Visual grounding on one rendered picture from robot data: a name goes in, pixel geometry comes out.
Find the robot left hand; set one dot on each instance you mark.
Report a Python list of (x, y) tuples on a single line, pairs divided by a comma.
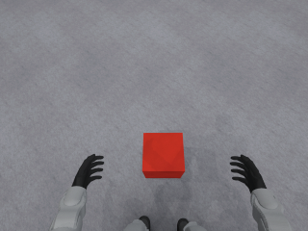
[(83, 176)]

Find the left robot forearm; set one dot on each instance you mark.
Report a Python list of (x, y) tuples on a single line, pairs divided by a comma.
[(72, 209)]

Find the carton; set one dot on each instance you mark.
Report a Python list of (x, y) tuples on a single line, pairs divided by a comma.
[(163, 155)]

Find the right robot forearm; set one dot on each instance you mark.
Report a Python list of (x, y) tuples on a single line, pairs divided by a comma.
[(268, 212)]

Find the robot right shin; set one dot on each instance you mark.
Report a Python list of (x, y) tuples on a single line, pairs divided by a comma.
[(190, 224)]

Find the robot right hand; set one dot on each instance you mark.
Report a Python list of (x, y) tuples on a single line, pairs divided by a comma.
[(253, 179)]

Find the left robot foot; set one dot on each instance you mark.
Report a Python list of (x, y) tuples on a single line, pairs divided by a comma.
[(146, 221)]

